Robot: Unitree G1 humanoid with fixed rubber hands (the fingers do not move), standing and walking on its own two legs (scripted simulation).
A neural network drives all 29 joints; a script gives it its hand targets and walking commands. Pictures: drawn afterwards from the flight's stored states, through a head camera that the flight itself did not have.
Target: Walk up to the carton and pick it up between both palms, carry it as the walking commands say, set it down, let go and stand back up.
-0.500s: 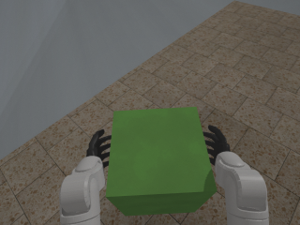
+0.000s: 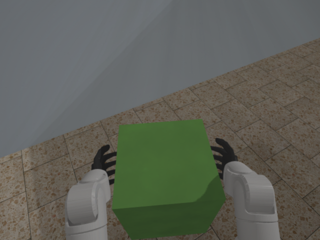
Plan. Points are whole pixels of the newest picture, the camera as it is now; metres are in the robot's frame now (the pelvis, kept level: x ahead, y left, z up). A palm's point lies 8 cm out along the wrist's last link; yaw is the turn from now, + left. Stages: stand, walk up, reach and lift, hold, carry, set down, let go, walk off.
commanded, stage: carry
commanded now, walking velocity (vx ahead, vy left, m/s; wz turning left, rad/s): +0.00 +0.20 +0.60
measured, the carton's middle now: (165, 182) +0.28 +0.01 -0.01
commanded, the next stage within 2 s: none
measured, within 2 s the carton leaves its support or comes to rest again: neither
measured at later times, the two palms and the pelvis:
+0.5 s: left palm out of the picture +0.17 +0.35 +0.10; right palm (139, 175) +0.25 +0.07 +0.10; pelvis -0.05 +0.13 +0.01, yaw +20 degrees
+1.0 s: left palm out of the picture +0.00 +0.51 +0.10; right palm (24, 227) +0.16 +0.27 +0.09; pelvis -0.14 +0.24 +0.01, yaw +36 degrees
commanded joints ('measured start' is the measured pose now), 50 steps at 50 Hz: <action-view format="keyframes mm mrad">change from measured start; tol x32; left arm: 1 -604 -968 -799 -196 -508 -53 -273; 50 -480 -895 -705 -122 -446 -22 -272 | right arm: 1 -417 984 645 -155 394 -39 257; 50 -462 940 737 -203 447 14 244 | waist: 1 -31 207 -421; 10 8 133 -405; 12 24 -420 -313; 15 -2 -24 -252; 26 -2 -250 -290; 29 -33 474 -411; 43 6 128 -409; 45 14 -425 -277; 50 -2 -85 -271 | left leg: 1 374 187 -214 -154 562 164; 10 103 101 -318 -252 238 38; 12 -256 -88 -38 341 -281 -90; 15 -268 61 -142 635 -129 -87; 23 5 18 101 122 -182 -92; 27 302 -20 86 -246 33 -37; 30 510 311 -375 -152 897 192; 42 177 140 -322 -304 226 88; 46 -297 42 -122 525 -209 -82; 50 -223 27 -57 497 -74 -102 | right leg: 1 -70 58 5 -9 88 -16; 10 451 98 20 -700 230 -116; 12 558 -445 529 -897 443 -344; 25 453 -236 -117 -609 864 -99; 29 -131 42 -96 -3 -213 35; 31 -149 29 12 143 -151 8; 42 322 127 -17 -545 144 -93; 45 482 -465 500 -918 409 -335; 50 461 -181 0 -699 805 -195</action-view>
